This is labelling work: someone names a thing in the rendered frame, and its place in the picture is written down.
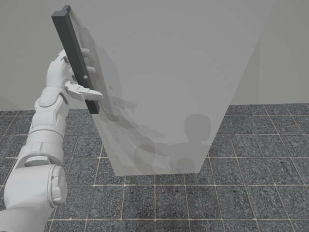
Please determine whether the fridge door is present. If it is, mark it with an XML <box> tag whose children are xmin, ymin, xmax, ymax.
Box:
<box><xmin>46</xmin><ymin>0</ymin><xmax>276</xmax><ymax>176</ymax></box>

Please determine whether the left robot hand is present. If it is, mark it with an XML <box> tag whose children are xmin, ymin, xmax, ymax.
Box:
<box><xmin>46</xmin><ymin>48</ymin><xmax>103</xmax><ymax>102</ymax></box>

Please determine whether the left robot forearm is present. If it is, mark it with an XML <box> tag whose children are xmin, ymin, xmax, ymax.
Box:
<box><xmin>4</xmin><ymin>87</ymin><xmax>69</xmax><ymax>208</ymax></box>

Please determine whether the robot left upper arm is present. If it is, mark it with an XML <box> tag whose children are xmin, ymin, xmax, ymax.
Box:
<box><xmin>0</xmin><ymin>164</ymin><xmax>68</xmax><ymax>232</ymax></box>

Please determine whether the handle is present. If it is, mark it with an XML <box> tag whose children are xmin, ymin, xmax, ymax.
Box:
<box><xmin>51</xmin><ymin>5</ymin><xmax>100</xmax><ymax>114</ymax></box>

